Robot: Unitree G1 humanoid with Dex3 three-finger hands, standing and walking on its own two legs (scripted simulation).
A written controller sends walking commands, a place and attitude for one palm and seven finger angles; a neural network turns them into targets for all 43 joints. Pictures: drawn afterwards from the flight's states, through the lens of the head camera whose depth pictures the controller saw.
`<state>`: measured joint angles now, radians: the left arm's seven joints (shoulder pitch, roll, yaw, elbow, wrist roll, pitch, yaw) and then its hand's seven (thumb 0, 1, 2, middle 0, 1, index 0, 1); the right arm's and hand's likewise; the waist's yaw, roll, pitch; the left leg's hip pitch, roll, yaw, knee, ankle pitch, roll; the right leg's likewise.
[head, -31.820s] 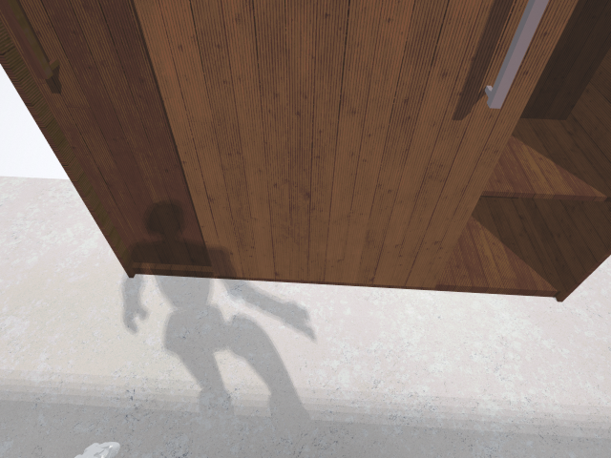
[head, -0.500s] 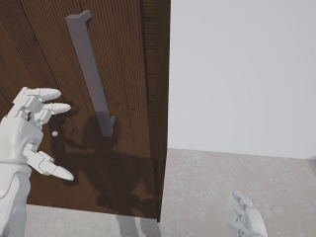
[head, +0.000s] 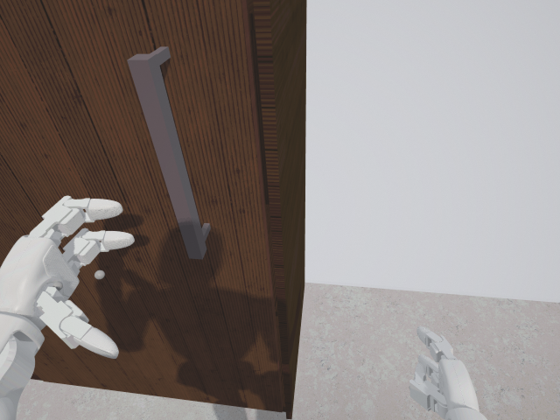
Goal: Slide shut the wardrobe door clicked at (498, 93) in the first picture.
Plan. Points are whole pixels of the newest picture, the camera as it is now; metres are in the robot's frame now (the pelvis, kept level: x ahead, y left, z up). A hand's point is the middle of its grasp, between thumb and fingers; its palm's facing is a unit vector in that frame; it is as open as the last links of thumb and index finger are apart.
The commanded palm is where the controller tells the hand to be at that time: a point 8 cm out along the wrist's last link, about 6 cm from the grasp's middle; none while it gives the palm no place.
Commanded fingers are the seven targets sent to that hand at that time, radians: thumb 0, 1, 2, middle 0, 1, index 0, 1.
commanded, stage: draw the hand back to the body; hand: left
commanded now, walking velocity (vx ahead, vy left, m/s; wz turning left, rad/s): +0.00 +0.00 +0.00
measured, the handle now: (182, 167) +0.37 +0.19 +0.23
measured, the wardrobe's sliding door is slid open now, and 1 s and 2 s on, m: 0.01 0.01 0.01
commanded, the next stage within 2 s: step back with the hand held close in 1.26 s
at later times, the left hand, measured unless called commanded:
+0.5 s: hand (90, 289) +0.20 +0.25 +0.17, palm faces +0.44 -0.82 -0.38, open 12.6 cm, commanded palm +0.15 +0.28 +0.19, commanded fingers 0.00 0.25 0.58 -0.22 -0.68 -0.22 -0.68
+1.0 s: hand (116, 286) +0.21 +0.23 +0.16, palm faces +0.38 -0.83 -0.41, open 7.9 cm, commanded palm +0.17 +0.27 +0.18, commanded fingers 0.00 0.90 0.90 -0.20 -0.30 -0.20 -0.30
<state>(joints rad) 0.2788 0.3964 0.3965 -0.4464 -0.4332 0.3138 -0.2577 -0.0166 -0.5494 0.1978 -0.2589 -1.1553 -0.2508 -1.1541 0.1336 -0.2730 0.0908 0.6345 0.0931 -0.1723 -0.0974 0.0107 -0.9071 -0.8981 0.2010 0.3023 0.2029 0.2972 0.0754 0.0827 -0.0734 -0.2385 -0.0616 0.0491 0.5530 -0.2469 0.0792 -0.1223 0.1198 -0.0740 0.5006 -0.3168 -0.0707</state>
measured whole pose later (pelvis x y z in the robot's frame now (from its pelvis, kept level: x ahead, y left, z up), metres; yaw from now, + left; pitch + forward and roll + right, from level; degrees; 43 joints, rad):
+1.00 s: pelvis +0.02 -0.02 +0.01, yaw -2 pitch -4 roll +1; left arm 0.50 0.37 0.29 -0.36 -0.11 -0.09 0.10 0.01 0.77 0.84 -0.22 -0.38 -0.21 -0.38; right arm 0.16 -0.26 -0.01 0.63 0.03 -0.08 -0.05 0.01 -0.91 -0.90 0.20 0.30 0.20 0.30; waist 0.07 0.07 0.02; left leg -0.13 -0.05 0.07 0.41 -0.21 0.06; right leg -0.01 0.14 -0.03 0.33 -0.25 -0.13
